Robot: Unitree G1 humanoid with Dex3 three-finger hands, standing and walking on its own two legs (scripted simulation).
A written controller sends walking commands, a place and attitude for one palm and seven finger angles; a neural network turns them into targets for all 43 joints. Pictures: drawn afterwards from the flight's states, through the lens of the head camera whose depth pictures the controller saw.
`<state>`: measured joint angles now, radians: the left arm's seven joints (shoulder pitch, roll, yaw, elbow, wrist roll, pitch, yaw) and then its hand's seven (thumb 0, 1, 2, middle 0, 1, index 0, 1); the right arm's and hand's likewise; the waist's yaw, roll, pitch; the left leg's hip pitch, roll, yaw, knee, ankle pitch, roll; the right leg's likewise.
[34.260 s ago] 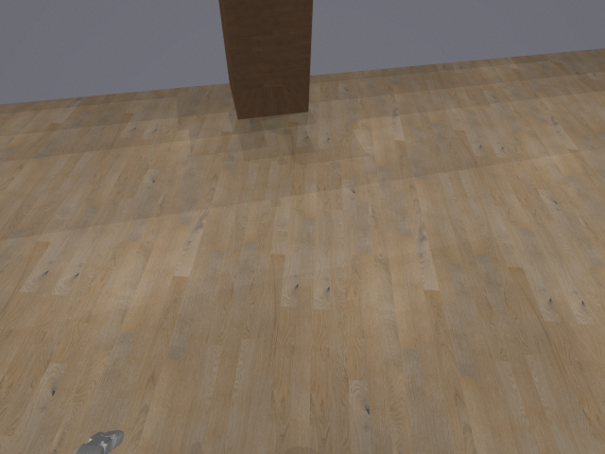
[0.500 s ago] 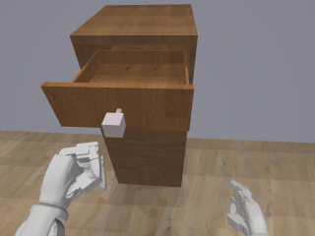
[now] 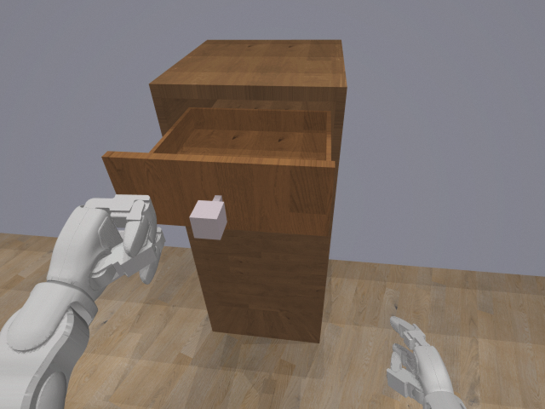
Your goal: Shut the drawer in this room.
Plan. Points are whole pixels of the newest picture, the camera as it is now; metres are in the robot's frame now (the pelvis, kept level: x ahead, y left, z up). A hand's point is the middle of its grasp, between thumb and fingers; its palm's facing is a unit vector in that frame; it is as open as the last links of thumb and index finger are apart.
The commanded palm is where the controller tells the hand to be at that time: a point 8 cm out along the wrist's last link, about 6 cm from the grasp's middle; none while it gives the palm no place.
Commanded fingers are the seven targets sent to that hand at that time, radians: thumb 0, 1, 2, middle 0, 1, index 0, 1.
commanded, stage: raise the hand and make a fist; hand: left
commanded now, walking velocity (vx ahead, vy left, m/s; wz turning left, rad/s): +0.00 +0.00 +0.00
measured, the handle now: (212, 211) +0.37 +0.16 +0.14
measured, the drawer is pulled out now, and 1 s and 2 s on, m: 0.26 0.26 0.26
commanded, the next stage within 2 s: bring the fist close to the handle in 0.18 s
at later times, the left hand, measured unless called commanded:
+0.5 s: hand (166, 255) +0.21 +0.16 +0.21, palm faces -0.02 -1.00 -0.06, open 3.3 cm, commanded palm +0.18 +0.20 +0.21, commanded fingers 0.00 0.90 0.90 -1.40 -1.60 -1.40 -1.60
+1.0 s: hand (207, 252) +0.26 +0.13 +0.17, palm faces +0.02 -1.00 -0.05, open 3.3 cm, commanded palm +0.23 +0.18 +0.16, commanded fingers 0.00 0.90 0.90 -1.40 -1.60 -1.40 -1.60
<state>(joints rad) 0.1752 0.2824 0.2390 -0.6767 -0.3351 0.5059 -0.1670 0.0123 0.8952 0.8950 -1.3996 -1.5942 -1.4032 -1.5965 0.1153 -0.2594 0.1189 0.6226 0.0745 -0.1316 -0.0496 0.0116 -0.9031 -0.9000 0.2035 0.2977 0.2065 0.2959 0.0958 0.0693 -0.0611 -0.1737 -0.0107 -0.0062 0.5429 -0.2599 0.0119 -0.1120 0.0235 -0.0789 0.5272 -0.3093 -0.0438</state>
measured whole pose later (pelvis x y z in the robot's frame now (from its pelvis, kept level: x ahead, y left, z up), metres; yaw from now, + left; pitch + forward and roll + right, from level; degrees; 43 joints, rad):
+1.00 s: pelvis +0.02 +0.00 +0.00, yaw -1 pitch -4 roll +0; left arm 0.21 0.17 0.04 -0.46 -0.20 0.29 -0.02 0.01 0.90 0.90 -1.40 -1.60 -1.40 -1.60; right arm 0.18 -0.23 0.08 0.60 0.04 -0.10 -0.04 0.01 -0.90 -0.90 0.20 0.30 0.21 0.30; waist 0.04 0.05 -0.04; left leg -0.19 -0.02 0.01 0.54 -0.28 0.01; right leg -0.14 0.02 -0.06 0.54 -0.34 -0.04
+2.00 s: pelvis +0.02 +0.01 +0.00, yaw -1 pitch -2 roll +0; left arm 0.12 0.16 0.03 -0.20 -0.19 0.07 -0.04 0.00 0.87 0.93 -1.40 -1.60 -1.40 -1.60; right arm 0.19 -0.23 0.07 0.63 0.04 -0.14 -0.05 0.01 -0.91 -0.90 0.20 0.30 0.20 0.30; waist 0.04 0.05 -0.02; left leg -0.22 -0.02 0.01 0.55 -0.29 0.02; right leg -0.17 0.01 -0.06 0.55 -0.34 -0.04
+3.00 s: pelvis +0.01 +0.00 +0.00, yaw -2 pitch +2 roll +0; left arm -0.53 0.23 0.16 0.61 -0.18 -0.10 -0.05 -0.05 0.83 0.96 -1.40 -1.60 -1.40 -1.60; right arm 0.28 -0.26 0.04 0.71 0.06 -0.13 -0.05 0.01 -0.91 -0.90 0.20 0.30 0.20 0.30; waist -0.02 0.04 -0.03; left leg -0.33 -0.01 0.02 0.56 -0.26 0.02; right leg -0.28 0.03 -0.05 0.55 -0.31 -0.04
